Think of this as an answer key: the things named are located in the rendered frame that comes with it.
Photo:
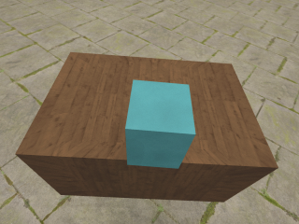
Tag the pedestal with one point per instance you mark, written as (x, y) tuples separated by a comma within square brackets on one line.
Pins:
[(77, 140)]

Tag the carton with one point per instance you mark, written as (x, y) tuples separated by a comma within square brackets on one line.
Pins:
[(159, 127)]

